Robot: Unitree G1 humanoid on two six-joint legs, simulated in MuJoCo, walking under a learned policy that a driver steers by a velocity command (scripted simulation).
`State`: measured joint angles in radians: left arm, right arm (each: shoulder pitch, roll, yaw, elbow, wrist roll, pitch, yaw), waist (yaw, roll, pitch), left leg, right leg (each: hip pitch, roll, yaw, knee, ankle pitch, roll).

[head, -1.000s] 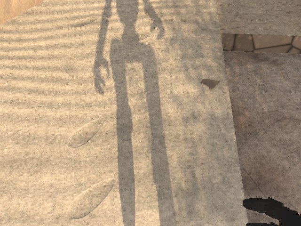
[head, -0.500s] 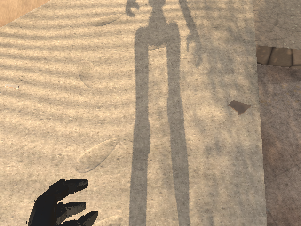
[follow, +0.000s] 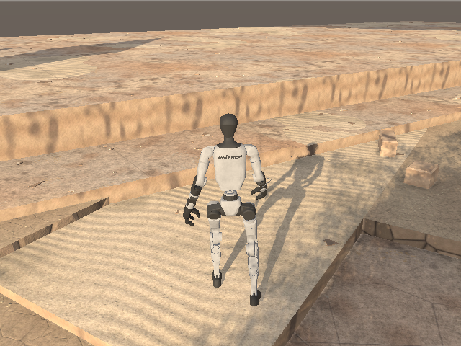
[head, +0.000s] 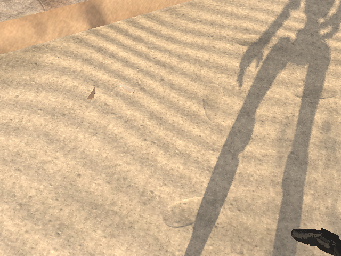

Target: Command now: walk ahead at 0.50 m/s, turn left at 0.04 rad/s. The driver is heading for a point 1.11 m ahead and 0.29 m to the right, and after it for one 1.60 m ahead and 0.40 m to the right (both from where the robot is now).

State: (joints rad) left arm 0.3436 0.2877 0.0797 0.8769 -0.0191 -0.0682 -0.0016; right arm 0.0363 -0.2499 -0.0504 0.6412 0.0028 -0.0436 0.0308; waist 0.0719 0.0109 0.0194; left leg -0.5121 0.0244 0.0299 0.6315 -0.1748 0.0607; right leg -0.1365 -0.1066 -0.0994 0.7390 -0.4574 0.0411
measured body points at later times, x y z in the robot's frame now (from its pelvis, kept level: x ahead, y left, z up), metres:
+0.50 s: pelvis +0.26 -0.02 +0.00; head +0.29 -0.03 +0.45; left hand +0.52 +0.15 -0.09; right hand +0.22 -0.30 -0.13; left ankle +0.09 +0.10 -0.72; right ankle +0.37 -0.14 -0.71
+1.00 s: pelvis +0.55 -0.09 +0.00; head +0.58 -0.10 +0.45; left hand +0.73 +0.15 -0.12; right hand +0.64 -0.40 -0.07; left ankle +0.70 -0.04 -0.72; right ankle +0.37 -0.14 -0.71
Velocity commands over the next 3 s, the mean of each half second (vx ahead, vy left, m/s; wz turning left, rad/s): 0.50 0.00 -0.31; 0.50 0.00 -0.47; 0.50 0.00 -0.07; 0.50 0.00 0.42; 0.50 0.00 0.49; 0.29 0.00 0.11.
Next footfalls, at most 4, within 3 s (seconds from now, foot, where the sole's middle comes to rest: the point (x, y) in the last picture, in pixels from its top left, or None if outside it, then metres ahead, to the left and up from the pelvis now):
0.52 right None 0.40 -0.15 -0.76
0.98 left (202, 187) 0.74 -0.06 -0.76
1.50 right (281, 169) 0.85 -0.41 -0.76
2.02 left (242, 107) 1.21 -0.26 -0.76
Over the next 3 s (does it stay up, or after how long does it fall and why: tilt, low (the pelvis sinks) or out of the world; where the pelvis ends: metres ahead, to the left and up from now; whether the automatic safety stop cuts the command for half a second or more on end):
stays up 1.50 -0.36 0.01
